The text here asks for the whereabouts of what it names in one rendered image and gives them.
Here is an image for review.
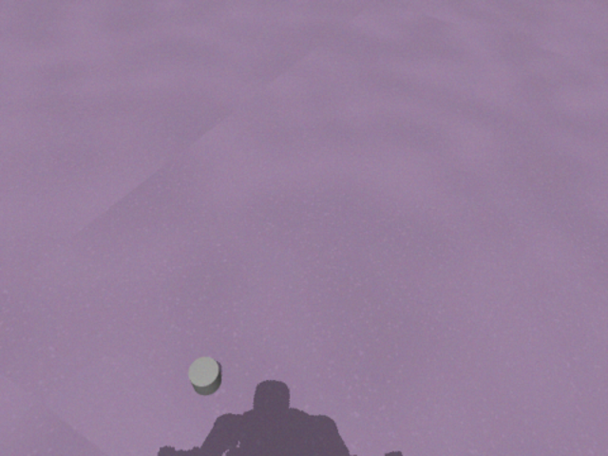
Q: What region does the can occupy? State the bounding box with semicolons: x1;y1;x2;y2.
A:
188;357;221;395

